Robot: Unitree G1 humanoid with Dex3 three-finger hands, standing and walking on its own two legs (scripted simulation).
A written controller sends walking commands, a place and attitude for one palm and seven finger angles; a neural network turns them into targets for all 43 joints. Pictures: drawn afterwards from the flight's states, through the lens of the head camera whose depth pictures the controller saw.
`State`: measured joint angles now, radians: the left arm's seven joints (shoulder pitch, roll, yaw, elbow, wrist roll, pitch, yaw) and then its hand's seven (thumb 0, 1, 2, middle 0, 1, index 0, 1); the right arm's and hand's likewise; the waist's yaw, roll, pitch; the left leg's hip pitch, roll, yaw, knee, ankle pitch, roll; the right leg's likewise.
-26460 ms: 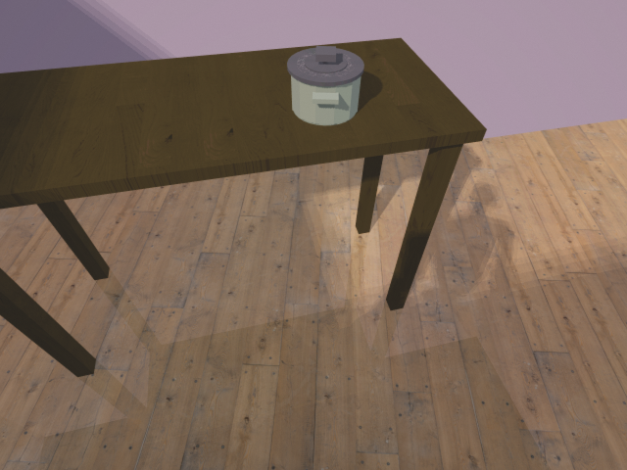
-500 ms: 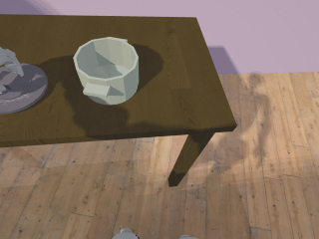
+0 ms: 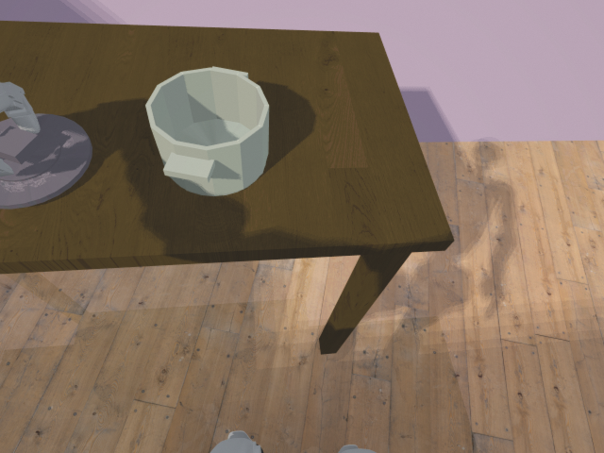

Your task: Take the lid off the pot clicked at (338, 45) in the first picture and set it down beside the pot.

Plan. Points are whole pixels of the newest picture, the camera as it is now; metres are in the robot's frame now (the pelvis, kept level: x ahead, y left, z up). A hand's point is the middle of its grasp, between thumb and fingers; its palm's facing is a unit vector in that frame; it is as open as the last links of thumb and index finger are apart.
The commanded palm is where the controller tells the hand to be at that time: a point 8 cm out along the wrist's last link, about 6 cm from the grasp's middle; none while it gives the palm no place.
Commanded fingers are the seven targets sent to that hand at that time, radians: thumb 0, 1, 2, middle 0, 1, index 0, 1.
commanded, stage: open the fingers wide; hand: left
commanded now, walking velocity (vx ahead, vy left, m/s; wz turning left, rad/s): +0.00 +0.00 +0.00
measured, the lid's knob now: (15, 144) +0.50 +0.36 +0.08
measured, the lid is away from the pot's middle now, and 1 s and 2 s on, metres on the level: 0.25 0.25 0.25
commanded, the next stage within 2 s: raise the empty hand in 0.42 s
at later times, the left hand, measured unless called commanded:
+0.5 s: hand out of the picture +0.46 +0.36 +0.11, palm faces -0.41 -0.13 -0.90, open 11.0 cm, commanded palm +0.49 +0.34 +0.18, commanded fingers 0.00 -0.05 0.74 -0.39 -0.79 -0.39 -0.79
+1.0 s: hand out of the picture +0.47 +0.35 +0.16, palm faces -0.36 -0.13 -0.92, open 11.0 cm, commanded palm +0.49 +0.34 +0.23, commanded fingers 0.00 -0.05 0.74 -0.39 -0.79 -0.39 -0.79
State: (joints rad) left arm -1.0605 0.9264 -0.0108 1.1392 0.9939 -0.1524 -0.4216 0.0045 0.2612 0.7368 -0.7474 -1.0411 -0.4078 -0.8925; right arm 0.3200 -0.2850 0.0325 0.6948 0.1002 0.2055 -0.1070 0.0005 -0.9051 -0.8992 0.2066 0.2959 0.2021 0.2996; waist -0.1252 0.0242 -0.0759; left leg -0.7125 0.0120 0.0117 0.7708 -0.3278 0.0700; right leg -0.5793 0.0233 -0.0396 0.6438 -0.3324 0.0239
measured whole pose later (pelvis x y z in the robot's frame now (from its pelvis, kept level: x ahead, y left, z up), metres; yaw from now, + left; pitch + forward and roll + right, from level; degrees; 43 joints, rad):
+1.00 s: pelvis +0.00 +0.00 +0.01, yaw +0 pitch +14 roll -4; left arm -1.14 0.91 -0.05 1.13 0.99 -0.09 -0.45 0.00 -0.05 0.74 -0.40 -0.79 -0.40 -0.79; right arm 0.32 -0.28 0.04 0.68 0.11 0.22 -0.10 0.00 -0.91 -0.90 0.21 0.30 0.20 0.30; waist -0.13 0.03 -0.08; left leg -0.64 0.00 0.01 0.71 -0.31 0.07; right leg -0.51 0.02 -0.03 0.59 -0.32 0.02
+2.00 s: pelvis +0.01 -0.01 +0.02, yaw +2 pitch +11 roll -3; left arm -1.25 0.94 -0.08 1.08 1.00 0.01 -0.52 0.00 -0.05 0.74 -0.41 -0.79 -0.40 -0.79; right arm 0.29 -0.28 0.04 0.68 0.11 0.24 -0.05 0.00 -0.91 -0.90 0.20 0.30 0.20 0.30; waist -0.11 0.04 -0.06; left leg -0.54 -0.02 0.01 0.60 -0.26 0.07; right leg -0.41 0.00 -0.04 0.50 -0.28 0.02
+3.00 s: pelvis +0.03 -0.06 +0.03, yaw +0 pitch -1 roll +0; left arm -0.35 0.54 0.45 0.23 -0.08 -0.05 0.07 0.00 0.31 0.80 -0.33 -0.60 -0.32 -0.60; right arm 0.21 -0.29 0.03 0.68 0.05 0.01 -0.07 0.01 -0.91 -0.90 0.20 0.30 0.20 0.30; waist 0.01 0.04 0.00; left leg -0.16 0.03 0.02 0.40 -0.22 -0.01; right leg -0.08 0.05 -0.02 0.36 -0.26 -0.05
